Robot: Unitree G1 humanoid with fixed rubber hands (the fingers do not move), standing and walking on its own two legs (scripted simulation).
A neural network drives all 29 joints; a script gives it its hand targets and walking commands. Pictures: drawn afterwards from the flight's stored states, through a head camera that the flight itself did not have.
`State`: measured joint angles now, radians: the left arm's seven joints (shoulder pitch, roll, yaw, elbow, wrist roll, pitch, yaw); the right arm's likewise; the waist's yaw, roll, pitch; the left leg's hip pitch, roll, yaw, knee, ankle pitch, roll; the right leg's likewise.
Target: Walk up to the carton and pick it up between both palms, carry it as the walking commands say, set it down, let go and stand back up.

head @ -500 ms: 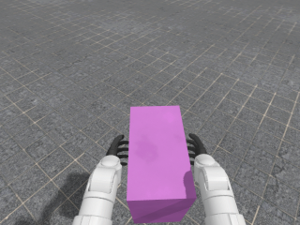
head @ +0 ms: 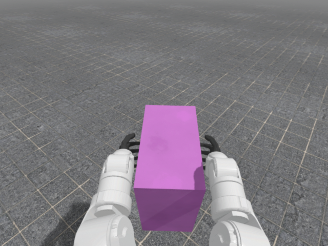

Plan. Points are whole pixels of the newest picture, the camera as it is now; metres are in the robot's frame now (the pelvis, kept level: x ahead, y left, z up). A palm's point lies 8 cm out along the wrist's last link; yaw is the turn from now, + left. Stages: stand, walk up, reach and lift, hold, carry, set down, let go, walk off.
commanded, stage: set down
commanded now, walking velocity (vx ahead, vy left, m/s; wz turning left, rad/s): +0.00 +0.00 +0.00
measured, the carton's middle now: (168, 168) +0.35 +0.00 +0.00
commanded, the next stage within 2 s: none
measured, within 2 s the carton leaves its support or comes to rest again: neither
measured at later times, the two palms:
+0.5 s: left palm (125, 171) +0.35 +0.13 -0.02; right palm (203, 174) +0.34 -0.11 -0.01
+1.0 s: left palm (131, 186) +0.37 +0.12 -0.13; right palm (200, 188) +0.36 -0.12 -0.13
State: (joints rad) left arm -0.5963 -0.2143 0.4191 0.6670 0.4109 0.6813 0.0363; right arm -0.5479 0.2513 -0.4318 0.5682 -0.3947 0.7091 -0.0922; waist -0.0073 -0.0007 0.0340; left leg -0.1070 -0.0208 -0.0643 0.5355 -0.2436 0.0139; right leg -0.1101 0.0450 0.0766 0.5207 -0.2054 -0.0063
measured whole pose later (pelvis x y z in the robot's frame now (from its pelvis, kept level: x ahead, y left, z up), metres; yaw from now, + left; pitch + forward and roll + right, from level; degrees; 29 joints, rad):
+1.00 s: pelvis +0.02 +0.01 -0.06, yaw +1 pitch +23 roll +0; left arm -0.51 -0.19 0.30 0.67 0.25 0.08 0.12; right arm -0.47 0.21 -0.35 0.61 -0.24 0.08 -0.12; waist -0.01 0.01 -0.03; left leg -0.99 -0.05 -0.07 0.94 -0.34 -0.01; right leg -0.99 0.05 0.07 0.93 -0.33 0.01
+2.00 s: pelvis -0.02 +0.02 -0.20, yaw +1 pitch +35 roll -1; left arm -0.96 -0.11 0.41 0.77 0.27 0.19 0.14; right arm -0.91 0.12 -0.48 0.71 -0.23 0.19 -0.13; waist -0.05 0.02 -0.03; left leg -1.68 -0.10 -0.06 1.57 -0.50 -0.01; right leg -1.67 0.06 0.06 1.56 -0.50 0.05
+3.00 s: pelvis -0.04 +0.01 -0.33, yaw +1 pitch +41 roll -1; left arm -1.33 0.02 0.39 0.82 0.24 0.27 0.14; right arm -1.24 0.03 -0.51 0.69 -0.21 0.27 -0.14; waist -0.05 0.02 0.18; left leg -2.13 -0.12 -0.04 1.99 -0.57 -0.03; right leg -2.11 0.08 0.05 1.98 -0.57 0.06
